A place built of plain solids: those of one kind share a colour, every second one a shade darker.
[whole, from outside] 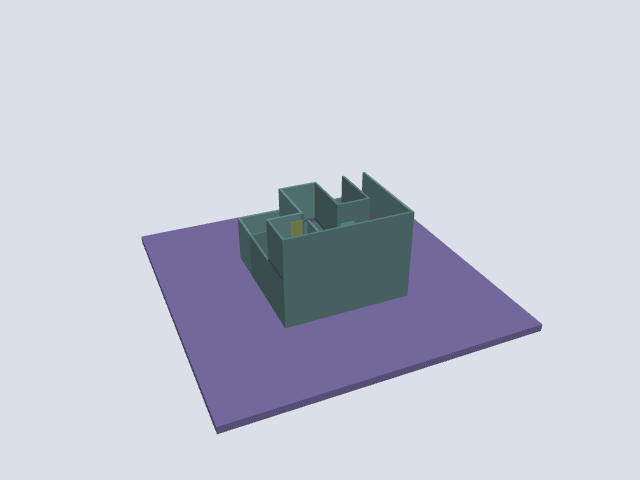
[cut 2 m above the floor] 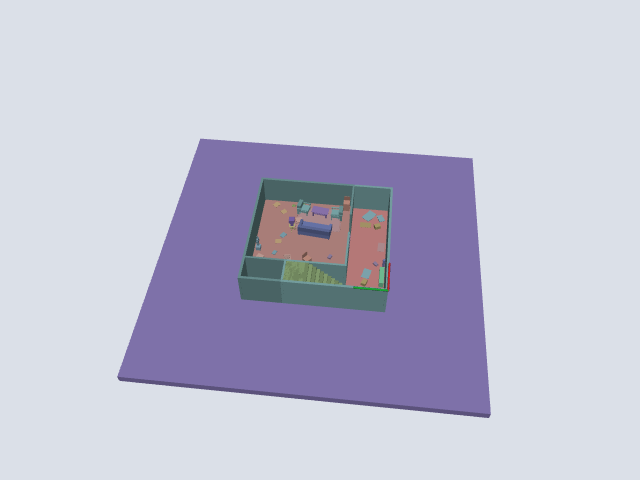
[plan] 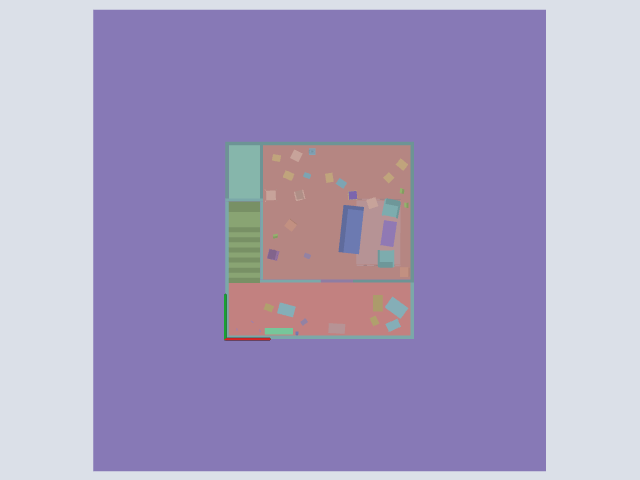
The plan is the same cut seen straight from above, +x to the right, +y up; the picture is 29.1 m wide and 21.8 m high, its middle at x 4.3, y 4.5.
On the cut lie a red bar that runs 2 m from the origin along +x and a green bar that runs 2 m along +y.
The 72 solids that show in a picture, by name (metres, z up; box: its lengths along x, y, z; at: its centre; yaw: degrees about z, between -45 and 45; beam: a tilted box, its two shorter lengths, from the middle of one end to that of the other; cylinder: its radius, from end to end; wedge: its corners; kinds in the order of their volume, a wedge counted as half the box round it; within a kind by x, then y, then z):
{
 "under_1": {"box": [20.57, 20.96, 0.5], "at": [4.29, 4.48, -0.33]},
 "stair_1": {"box": [1.42, 3.7, 0.5], "at": [0.87, 4.4, -0.05]},
 "stair_2": {"box": [1.42, 3.47, 0.71], "at": [0.87, 4.52, 0.05]},
 "stair_3": {"box": [1.42, 3.24, 0.91], "at": [0.87, 4.63, 0.16]},
 "stair_4": {"box": [1.42, 3.01, 1.12], "at": [0.87, 4.75, 0.26]},
 "stair_5": {"box": [1.42, 2.78, 1.32], "at": [0.87, 4.86, 0.36]},
 "stair_6": {"box": [1.42, 2.55, 1.52], "at": [0.87, 4.98, 0.46]},
 "stair_7": {"box": [1.42, 2.32, 1.73], "at": [0.87, 5.09, 0.56]},
 "stair_8": {"box": [1.42, 2.09, 1.93], "at": [0.87, 5.21, 0.67]},
 "stair_9": {"box": [1.42, 1.86, 2.14], "at": [0.87, 5.32, 0.77]},
 "stair_10": {"box": [1.42, 1.63, 2.34], "at": [0.87, 5.44, 0.87]},
 "stair_11": {"box": [1.42, 1.4, 2.55], "at": [0.87, 5.55, 0.97]},
 "stair_12": {"box": [1.42, 1.17, 2.75], "at": [0.87, 5.67, 1.07]},
 "stair_13": {"box": [1.42, 0.94, 2.95], "at": [0.87, 5.78, 1.18]},
 "stair_14": {"box": [1.42, 0.71, 3.16], "at": [0.87, 5.9, 1.28]},
 "stair_15": {"box": [1.42, 0.48, 3.36], "at": [0.87, 6.01, 1.38]},
 "wall_1": {"box": [0.16, 6.1, 3.47], "at": [0.08, 3.21, 1.44]},
 "wall_2": {"box": [0.16, 6.39, 2.62], "at": [0.08, 5.61, 4.78]},
 "wall_3": {"box": [0.16, 2.42, 3.47], "at": [0.08, 7.59, 1.44]},
 "wall_4": {"box": [1.71, 0.13, 3.47], "at": [0.85, 6.32, 1.44]},
 "wall_5": {"box": [0.13, 3.56, 3.47], "at": [1.65, 4.48, 1.44]},
 "wall_6": {"box": [0.13, 2.42, 3.47], "at": [1.65, 7.59, 1.44]},
 "wall_7": {"box": [0.16, 3.69, 2.62], "at": [1.66, 4.25, 4.78]},
 "wall_8": {"box": [2.31, 0.16, 2.62], "at": [2.73, 6.17, 4.78]},
 "wall_9": {"box": [2.75, 0.13, 3.47], "at": [2.96, 2.63, 1.44]},
 "wall_10": {"box": [0.16, 3.4, 2.62], "at": [3.81, 4.4, 4.78]},
 "wall_11": {"box": [8.57, 0.16, 3.47], "at": [4.29, 0.08, 1.44]},
 "wall_12": {"box": [8.57, 0.16, 6.39], "at": [4.29, 8.88, 2.9]},
 "wall_13": {"box": [2.66, 0.16, 2.62], "at": [5.06, 2.62, 4.78]},
 "wall_14": {"box": [0.13, 1.48, 2.62], "at": [6.29, 8.06, 4.78]},
 "wall_15": {"box": [0.16, 3.53, 2.62], "at": [6.31, 4.46, 4.78]},
 "wall_16": {"box": [2.77, 0.13, 3.47], "at": [7.18, 2.63, 1.44]},
 "wall_17": {"box": [2.34, 0.16, 2.62], "at": [7.4, 6.3, 4.78]},
 "wall_18": {"box": [0.16, 2.41, 3.47], "at": [8.49, 1.36, 1.44]},
 "wall_19": {"box": [0.16, 6.1, 3.47], "at": [8.49, 5.75, 1.44]},
 "wall_20": {"box": [0.16, 2.42, 2.62], "at": [8.49, 7.59, 4.78]},
 "floor_assembly_hall_1": {"box": [6.7, 6.1, 0.67], "at": [5.06, 5.75, -0.17]},
 "floor_porch_gokhang_1": {"box": [8.25, 2.41, 0.5], "at": [4.29, 1.36, -0.25]},
 "floor_lama_store_1": {"box": [1.42, 2.42, 0.67], "at": [0.87, 7.59, -0.17]},
 "sofa_1": {"box": [0.23, 2.16, 0.39], "at": [5.37, 5.01, 0.81], "yaw": -6.1},
 "sofa_2": {"box": [0.92, 0.17, 0.18], "at": [5.62, 3.98, 0.71], "yaw": -6.1},
 "sofa_3": {"box": [0.93, 2.16, 0.34], "at": [5.72, 4.97, 0.45], "yaw": -6.1},
 "sofa_4": {"box": [0.92, 0.17, 0.18], "at": [5.84, 5.96, 0.71], "yaw": -6.1},
 "rug_1": {"box": [0.75, 0.45, 0.08], "at": [5.06, 0.48, -0.03], "yaw": -2.8},
 "rug_2": {"box": [2.0, 2.9, 0.08], "at": [6.95, 4.84, 0.14], "yaw": -0.2},
 "armchair_frame_1": {"box": [0.62, 0.26, 0.41], "at": [7.3, 3.37, 0.78]},
 "armchair_frame_2": {"box": [0.63, 0.74, 0.18], "at": [7.3, 3.65, 0.49]},
 "armchair_frame_3": {"box": [0.63, 0.74, 0.18], "at": [7.54, 5.94, 0.49], "yaw": -11.4},
 "armchair_frame_4": {"box": [0.62, 0.26, 0.41], "at": [7.6, 6.21, 0.78], "yaw": -11.4},
 "stacking_chair_1": {"box": [0.44, 0.42, 0.67], "at": [2.97, 5.17, 0.5], "yaw": -37.8},
 "stacking_chair_2": {"box": [0.42, 0.44, 0.67], "at": [8.14, 3.04, 0.5]},
 "shoe_rack_1": {"box": [1.28, 0.3, 0.46], "at": [2.43, 0.36, 0.23]},
 "floor_gap_main_door_1": {"box": [1.47, 0.13, 0.67], "at": [5.07, 2.63, -0.17]},
 "doormat_1": {"box": [0.75, 0.51, 0.08], "at": [2.77, 1.32, -0.03], "yaw": -14.9},
 "doormat_2": {"box": [0.6, 0.4, 0.09], "at": [7.62, 0.62, -0.01], "yaw": 24.1},
 "doormat_3": {"box": [0.9, 0.61, 0.08], "at": [7.78, 1.43, -0.01], "yaw": -36.0},
 "cushion_floor_1": {"box": [0.44, 0.44, 0.1], "at": [2.08, 6.53, 0.22], "yaw": 1.7},
 "cushion_floor_2": {"box": [0.44, 0.44, 0.1], "at": [3.23, 8.32, 0.22], "yaw": -26.1},
 "cushion_floor_3": {"box": [0.44, 0.44, 0.1], "at": [6.67, 6.17, 0.23], "yaw": 18.7},
 "leaf_chapel_door_1": {"box": [0.79, 0.035, 2.07], "at": [6.75, 6.56, 4.7], "yaw": 2.0},
 "papers_1": {"box": [0.38, 0.3, 0.08], "at": [2.33, 8.22, 0.14], "yaw": -10.6},
 "papers_2": {"box": [0.44, 0.35, 0.08], "at": [2.88, 7.42, 0.14], "yaw": -22.8},
 "papers_3": {"box": [0.34, 0.42, 0.08], "at": [4.72, 7.33, 0.14], "yaw": 8.7},
 "papers_4": {"box": [0.36, 0.38, 0.08], "at": [7.42, 7.33, 0.14], "yaw": 44.5},
 "papers_5": {"box": [0.45, 0.37, 0.08], "at": [8.03, 7.92, 0.14], "yaw": -39.1},
 "drinks_crate_1": {"box": [0.4, 0.3, 0.23], "at": [1.98, 1.43, 0.12], "yaw": -21.2},
 "drinks_crate_2": {"box": [0.3, 0.4, 0.24], "at": [6.78, 0.82, 0.12], "yaw": 24.5},
 "table_lamp_1": {"box": [0.37, 0.37, 0.26], "at": [5.79, 6.53, 1.17], "yaw": 4.5},
 "rubber_mat_1": {"box": [0.45, 0.75, 0.08], "at": [6.93, 1.62, -0.03], "yaw": -0.1},
 "coffee_table_1": {"box": [0.6, 1.15, 0.022], "at": [7.42, 4.79, 0.58], "yaw": -8.5},
 "paper_stack_1": {"box": [0.42, 0.32, 0.09], "at": [5.27, 7.07, 0.16], "yaw": -33.8},
 "folding_chair_1": {"box": [0.39, 0.45, 0.06], "at": [2.18, 3.82, 0.6], "yaw": -14.1}
}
